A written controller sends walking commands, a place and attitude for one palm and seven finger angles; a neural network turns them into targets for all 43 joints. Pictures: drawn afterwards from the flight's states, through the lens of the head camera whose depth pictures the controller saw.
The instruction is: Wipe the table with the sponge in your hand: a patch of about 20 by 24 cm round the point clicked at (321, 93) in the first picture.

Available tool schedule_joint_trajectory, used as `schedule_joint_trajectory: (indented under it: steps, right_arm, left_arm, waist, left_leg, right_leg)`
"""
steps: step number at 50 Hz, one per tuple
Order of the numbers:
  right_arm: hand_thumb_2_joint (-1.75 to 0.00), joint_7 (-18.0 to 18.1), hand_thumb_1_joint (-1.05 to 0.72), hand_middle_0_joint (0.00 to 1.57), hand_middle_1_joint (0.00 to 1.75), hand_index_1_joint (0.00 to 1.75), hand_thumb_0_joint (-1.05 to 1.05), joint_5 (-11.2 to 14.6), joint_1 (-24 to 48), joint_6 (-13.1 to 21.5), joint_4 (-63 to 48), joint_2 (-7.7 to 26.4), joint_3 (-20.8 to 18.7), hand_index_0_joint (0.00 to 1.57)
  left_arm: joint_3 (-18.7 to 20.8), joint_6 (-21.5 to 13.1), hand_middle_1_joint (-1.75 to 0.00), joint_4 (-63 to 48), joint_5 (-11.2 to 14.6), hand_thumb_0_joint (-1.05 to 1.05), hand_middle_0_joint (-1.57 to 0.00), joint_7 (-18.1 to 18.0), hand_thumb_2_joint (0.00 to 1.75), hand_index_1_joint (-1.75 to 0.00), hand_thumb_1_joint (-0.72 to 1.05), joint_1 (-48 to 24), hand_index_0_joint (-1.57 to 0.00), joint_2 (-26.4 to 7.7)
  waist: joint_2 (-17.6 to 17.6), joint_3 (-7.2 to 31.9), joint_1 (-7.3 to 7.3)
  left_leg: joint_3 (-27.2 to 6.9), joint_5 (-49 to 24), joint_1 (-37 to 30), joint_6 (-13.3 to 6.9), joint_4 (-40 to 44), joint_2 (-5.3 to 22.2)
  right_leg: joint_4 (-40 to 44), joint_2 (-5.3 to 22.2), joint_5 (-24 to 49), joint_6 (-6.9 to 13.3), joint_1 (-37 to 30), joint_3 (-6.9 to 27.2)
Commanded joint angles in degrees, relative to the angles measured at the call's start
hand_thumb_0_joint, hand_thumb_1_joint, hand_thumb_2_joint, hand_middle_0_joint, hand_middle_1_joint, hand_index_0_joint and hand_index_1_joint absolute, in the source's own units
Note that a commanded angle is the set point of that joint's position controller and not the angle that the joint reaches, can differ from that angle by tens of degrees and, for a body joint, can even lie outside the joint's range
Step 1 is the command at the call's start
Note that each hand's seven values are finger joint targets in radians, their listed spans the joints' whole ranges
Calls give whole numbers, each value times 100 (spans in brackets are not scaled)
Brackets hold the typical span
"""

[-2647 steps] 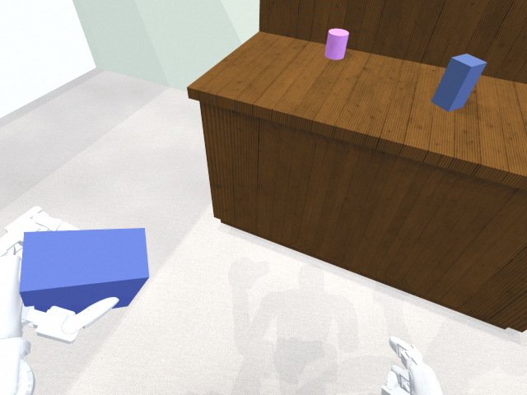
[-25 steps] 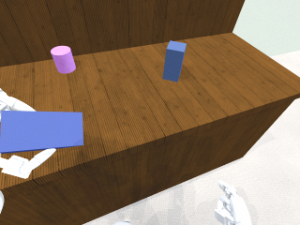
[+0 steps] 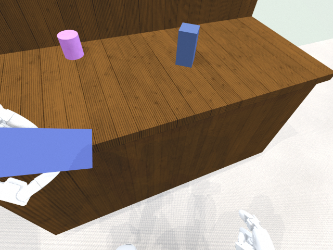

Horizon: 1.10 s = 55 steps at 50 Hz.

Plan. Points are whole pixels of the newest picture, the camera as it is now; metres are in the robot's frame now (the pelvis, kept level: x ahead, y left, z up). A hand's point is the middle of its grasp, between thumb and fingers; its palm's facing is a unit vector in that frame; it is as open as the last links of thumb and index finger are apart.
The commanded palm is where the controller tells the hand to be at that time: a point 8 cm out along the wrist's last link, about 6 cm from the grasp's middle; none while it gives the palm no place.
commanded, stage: step back with the hand held close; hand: left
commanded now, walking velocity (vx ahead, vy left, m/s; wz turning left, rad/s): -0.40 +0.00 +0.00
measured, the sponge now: (54, 151) +0.24 +0.20 +0.19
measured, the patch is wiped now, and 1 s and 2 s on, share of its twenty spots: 1.00 1.00 1.00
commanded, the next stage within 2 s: stop stepping back and stand still in 0.06 s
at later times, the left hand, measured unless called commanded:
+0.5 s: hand out of the picture +0.03 +0.22 +0.21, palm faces +0.50 -0.81 -0.32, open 9.9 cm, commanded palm -0.03 +0.26 +0.22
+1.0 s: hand out of the picture -0.03 +0.15 +0.21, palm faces +0.40 -0.83 -0.38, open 9.9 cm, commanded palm -0.09 +0.21 +0.22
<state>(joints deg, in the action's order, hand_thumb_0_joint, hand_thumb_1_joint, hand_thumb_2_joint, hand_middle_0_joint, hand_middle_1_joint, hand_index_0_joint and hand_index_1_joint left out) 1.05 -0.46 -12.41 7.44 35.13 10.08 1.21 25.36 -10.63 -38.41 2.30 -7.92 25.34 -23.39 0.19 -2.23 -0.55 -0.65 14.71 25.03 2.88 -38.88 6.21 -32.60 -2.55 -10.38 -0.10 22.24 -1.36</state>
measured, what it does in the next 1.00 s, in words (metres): walks backwards: left foot, then right foot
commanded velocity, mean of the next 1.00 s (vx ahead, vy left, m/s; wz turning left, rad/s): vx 0.17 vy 0.05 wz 0.00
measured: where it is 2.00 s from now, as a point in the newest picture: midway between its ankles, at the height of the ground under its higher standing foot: outside the picture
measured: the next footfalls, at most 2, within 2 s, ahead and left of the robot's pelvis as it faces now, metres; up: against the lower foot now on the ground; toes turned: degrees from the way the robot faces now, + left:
left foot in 0.22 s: -0.06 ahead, +0.14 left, +0.00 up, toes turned +4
right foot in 0.44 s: -0.09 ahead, -0.13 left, +0.00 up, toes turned +1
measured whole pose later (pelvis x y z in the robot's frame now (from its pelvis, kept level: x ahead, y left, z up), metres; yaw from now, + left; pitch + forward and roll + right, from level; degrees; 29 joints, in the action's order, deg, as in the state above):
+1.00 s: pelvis -0.24 -0.08 +0.00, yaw +1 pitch -1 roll -1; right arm 2.2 1.1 -14.8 6.0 40.2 12.6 1.0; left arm 20.5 -8.4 -31.0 2.6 -5.6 23.3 -21.2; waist 1.7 1.4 -0.3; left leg -1.6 23.0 29.0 -1.6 -63.9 2.4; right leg -37.7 -0.1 -15.3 3.0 21.2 -5.9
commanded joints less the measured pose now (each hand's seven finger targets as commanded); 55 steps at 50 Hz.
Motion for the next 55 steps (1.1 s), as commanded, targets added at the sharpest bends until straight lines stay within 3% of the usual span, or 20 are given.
schedule_joint_trajectory:
  steps: [1, 3, 9, 12, 15, 19, 21, 22, 24, 27, 31, 32, 33, 36, 42, 44, 46, 47, 49, 55]
  right_arm:
    - [-90, 211, -90, 20, 30, 30, 0, 240, 406, 316, -916, 912, -587, 20]
    - [-90, 191, -90, 20, 30, 30, 0, 119, 520, 129, -837, 587, -320, 20]
    - [-90, 353, -90, 20, 30, 30, 0, 92, 205, 24, -804, 857, -317, 20]
    - [-90, 400, -90, 20, 30, 30, 0, 158, 385, 236, -998, 982, -371, 20]
    - [-90, 148, -90, 20, 30, 30, 0, 223, 345, 335, -555, 908, -450, 20]
    - [-90, 135, -90, 20, 30, 30, 0, 132, 575, 315, -657, 1050, -301, 20]
    - [-90, 177, -90, 20, 30, 30, 0, 135, 546, 255, -806, 1011, -293, 20]
    - [-90, 199, -90, 20, 30, 30, 0, 145, 564, 207, -845, 956, -326, 20]
    - [-90, 177, -90, 20, 30, 30, 0, 275, 449, 200, -608, 976, -373, 20]
    - [-90, 123, -90, 20, 30, 30, 0, 248, 600, -4, -490, 732, -245, 20]
    - [-90, 308, -90, 20, 30, 30, 0, 216, 559, 161, -664, 688, -137, 20]
    - [-90, 357, -90, 20, 30, 30, 0, 177, 481, 251, -748, 812, -170, 20]
    - [-90, 375, -90, 20, 30, 30, 0, 151, 483, 321, -915, 1038, -274, 20]
    - [-90, 170, -90, 20, 30, 30, 0, 249, 402, 477, -619, 750, -222, 20]
    - [-90, 213, -90, 20, 30, 30, 0, 166, 626, 432, -680, 930, -213, 20]
    - [-90, 242, -90, 20, 30, 30, 0, 138, 674, 347, -805, 983, -253, 20]
    - [-90, 224, -90, 20, 30, 30, 0, 200, 609, 267, -885, 890, -323, 20]
    - [-90, 195, -90, 20, 30, 30, 0, 211, 517, 275, -648, 823, -319, 20]
    - [-90, 178, -90, 20, 30, 30, 0, 206, 519, 180, -527, 773, -308, 20]
    - [-90, 421, -90, 20, 30, 30, 0, 103, 605, 271, -714, 746, -239, 20]
  left_arm:
    - [501, -396, -160, -1025, 185, 0, -120, -95, 130, -160, 10, -107, -120, -1017]
    - [593, -255, -160, -1204, 200, 0, -120, -118, 130, -160, 10, 51, -120, -1043]
    - [511, -195, -160, -1002, 225, 0, -120, -165, 130, -160, 10, -327, -120, -1000]
    - [498, -148, -160, -1007, 162, 0, -120, -285, 130, -160, 10, -920, -120, -1041]
    - [440, -71, -160, -415, -13, 0, -120, -239, 130, -160, 10, -768, -120, -956]
    - [86, -159, -160, -447, -17, 0, -120, -67, 130, -160, 10, -1166, -120, -701]
    - [-18, -90, -160, -454, -88, 0, -120, 26, 130, -160, 10, -1257, -120, -695]
    - [87, -91, -160, -467, -117, 0, -120, 43, 130, -160, 10, -1372, -120, -901]
    - [10, -50, -160, -217, 61, 0, -120, 108, 130, -160, 10, -1496, -120, -906]
    - [160, -53, -160, -394, 132, 0, -120, 174, 130, -160, 10, -1242, -120, -968]
    - [270, -86, -160, -668, 96, 0, -120, -45, 130, -160, 10, -1083, -120, -998]
    - [347, -129, -160, -746, 104, 0, -120, -94, 130, -160, 10, -1138, -120, -1039]
    - [329, -119, -160, -752, 133, 0, -120, -155, 130, -160, 10, -1022, -120, -987]
    - [394, -156, -160, -251, 16, 0, -120, -95, 130, -160, 10, -1144, -120, -1182]
    - [228, -135, -160, -241, 94, 0, -120, -52, 130, -160, 10, -691, -120, -863]
    - [171, -69, -160, -164, 38, 0, -120, -26, 130, -160, 10, -564, -120, -812]
    - [322, -89, -160, -470, 36, 0, -120, 23, 130, -160, 10, -1004, -120, -1162]
    - [404, -161, -160, -592, 98, 0, -120, 30, 130, -160, 10, -1303, -120, -1166]
    - [434, -133, -160, -523, 162, 0, -120, 85, 130, -160, 10, -1067, -120, -1136]
    - [261, -175, -160, -748, 145, 0, -120, -213, 130, -160, 10, -550, -120, -943]
  waist:
    - [-1632, 1512, 101]
    - [-779, 1605, -43]
    - [-419, 1388, -187]
    - [2216, 631, -294]
    - [651, 434, -85]
    - [1443, 403, -4]
    - [676, 638, 68]
    - [-544, 633, 65]
    - [-1976, 794, -100]
    - [-424, 90, -227]
    - [-6, 947, -103]
    - [822, 1102, -113]
    - [2327, 986, -108]
    - [948, 443, -172]
    - [1260, 469, 47]
    - [608, 520, 229]
    - [-1835, 739, 105]
    - [-1507, 915, -35]
    - [-640, 403, -149]
    - [18, 867, -91]
  left_leg:
    - [-80, 1518, -218, -66, -2489, -511]
    - [-347, 1495, -175, -102, -2925, -319]
    - [264, 1126, -1319, -428, 1018, -293]
    - [-1892, 2309, 160, -1373, 2823, 1515]
    - [-1225, 1602, 238, -1327, 2061, 1097]
    - [-809, 2463, 493, -884, 1676, 688]
    - [-101, 2622, 463, -647, 325, 44]
    - [474, 2149, 691, -546, -1575, -484]
    - [-266, 807, 642, -348, -4345, -729]
    - [-389, 329, 55, -461, -3296, -145]
    - [454, 1243, -1446, -731, 607, -447]
    - [195, 1479, -1489, -845, 1586, -334]
    - [-1669, 1911, -1752, -1253, 2486, 809]
    - [-2483, 1436, -962, -1782, 2497, 1302]
    - [-749, 2382, 264, -1056, 2224, 674]
    - [-108, 2440, 956, -809, 481, 38]
    - [318, 1518, 1548, -525, -3104, -694]
    - [-300, 1011, 1245, -463, -3669, -459]
    - [-450, 511, 922, -456, -3173, -110]
    - [446, 1195, -1471, -697, 1086, -463]
  right_leg:
    - [1444, 2377, 1787, 995, 59, 2004]
    - [1051, 2275, 1689, 1043, 338, 1794]
    - [550, 1320, -1006, 302, 731, 1119]
    - [-3546, -112, -1847, -166, 952, 282]
    - [-4219, 176, -1103, -134, 1248, 715]
    - [-794, 233, -1218, 6, -371, -10]
    - [636, 126, -626, 69, -1113, -436]
    - [1156, 735, -517, 416, -986, 362]
    - [2082, 2005, -1296, 1038, 312, 2787]
    - [1822, 1829, -2202, 908, 1780, 1759]
    - [618, 1179, -2612, 550, 1191, 775]
    - [-497, 739, -2407, 429, 813, 453]
    - [-2653, -66, -2165, 87, 1466, -362]
    - [-4368, 506, -1356, -16, 2416, 584]
    - [-724, 286, -1377, 34, -708, -406]
    - [530, 202, -1027, 139, -1912, -443]
    - [1990, 2136, -1093, 975, -1595, 2662]
    - [2344, 2428, -2648, 1087, -778, 3202]
    - [2100, 2332, -2873, 1120, 224, 2603]
    - [1002, 1427, -2863, 539, 245, 991]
